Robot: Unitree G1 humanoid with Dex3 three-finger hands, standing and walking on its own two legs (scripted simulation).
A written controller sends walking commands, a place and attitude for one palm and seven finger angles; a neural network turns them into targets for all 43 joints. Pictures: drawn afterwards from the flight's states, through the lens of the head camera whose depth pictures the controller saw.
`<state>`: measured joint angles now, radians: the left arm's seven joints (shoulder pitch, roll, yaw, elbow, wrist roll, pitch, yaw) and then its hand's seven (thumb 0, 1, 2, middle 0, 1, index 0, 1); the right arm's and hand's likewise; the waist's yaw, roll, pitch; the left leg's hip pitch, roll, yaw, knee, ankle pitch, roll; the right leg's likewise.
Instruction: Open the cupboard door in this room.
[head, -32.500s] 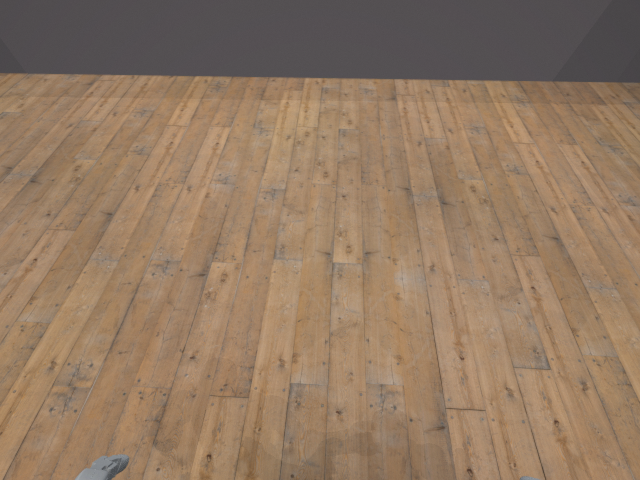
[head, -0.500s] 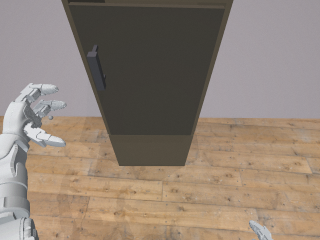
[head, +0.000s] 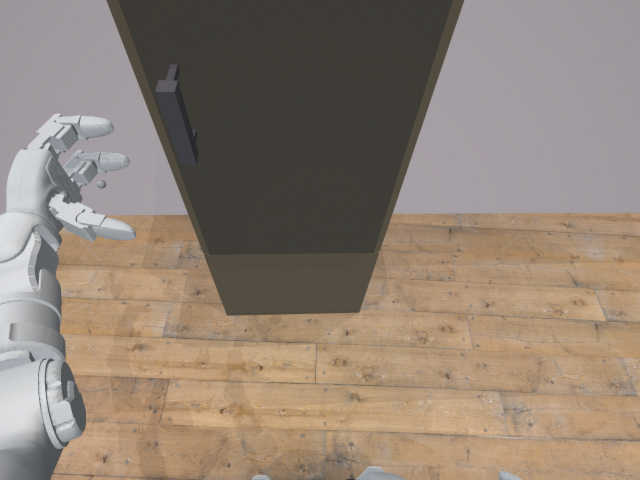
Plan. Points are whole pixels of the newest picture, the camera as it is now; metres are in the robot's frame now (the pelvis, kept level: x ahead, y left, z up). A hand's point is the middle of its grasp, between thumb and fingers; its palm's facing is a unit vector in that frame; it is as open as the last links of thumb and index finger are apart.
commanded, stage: move the hooked fingers beside the handle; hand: left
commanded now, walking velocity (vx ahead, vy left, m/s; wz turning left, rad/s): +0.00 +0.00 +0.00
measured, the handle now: (181, 116) +0.58 +0.20 +0.09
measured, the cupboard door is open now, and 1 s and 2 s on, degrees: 0 0 0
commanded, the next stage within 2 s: none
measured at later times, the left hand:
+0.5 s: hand (114, 145) +0.50 +0.27 +0.11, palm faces +0.03 -1.00 -0.01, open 14.0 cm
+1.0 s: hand (119, 137) +0.52 +0.27 +0.11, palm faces +0.05 -1.00 -0.01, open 14.0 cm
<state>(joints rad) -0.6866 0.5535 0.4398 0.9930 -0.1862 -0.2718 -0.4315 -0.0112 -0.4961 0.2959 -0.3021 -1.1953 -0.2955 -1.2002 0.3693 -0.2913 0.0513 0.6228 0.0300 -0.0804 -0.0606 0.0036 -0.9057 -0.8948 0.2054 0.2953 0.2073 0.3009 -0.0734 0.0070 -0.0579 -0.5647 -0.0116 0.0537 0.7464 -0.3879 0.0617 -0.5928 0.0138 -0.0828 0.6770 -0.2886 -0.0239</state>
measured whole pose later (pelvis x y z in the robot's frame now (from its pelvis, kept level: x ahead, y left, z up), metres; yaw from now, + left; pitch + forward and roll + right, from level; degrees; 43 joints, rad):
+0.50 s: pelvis +0.00 +0.00 -0.01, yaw -1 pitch +17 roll -3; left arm -0.96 0.76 0.49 1.28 -0.10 -0.28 -0.46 -0.01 -0.50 0.30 -0.30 -1.20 -0.30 -1.20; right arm 0.42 -0.31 0.07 0.63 0.02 0.02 -0.06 0.00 -0.91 -0.89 0.21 0.30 0.21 0.30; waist -0.17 0.00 -0.06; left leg -0.71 0.01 0.05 0.81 -0.40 0.06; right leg -0.72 0.03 -0.09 0.71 -0.29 -0.03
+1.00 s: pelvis +0.03 +0.00 -0.01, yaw -2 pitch +19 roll -4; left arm -0.84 0.71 0.55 1.14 -0.12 -0.28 -0.43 -0.01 -0.49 0.30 -0.30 -1.20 -0.30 -1.20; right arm 0.46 -0.28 0.05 0.58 0.01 0.11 -0.02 0.00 -0.91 -0.89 0.21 0.30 0.21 0.30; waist -0.16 0.02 -0.09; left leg -0.69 0.03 0.06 0.80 -0.44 0.06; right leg -0.71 0.06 -0.07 0.69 -0.31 -0.03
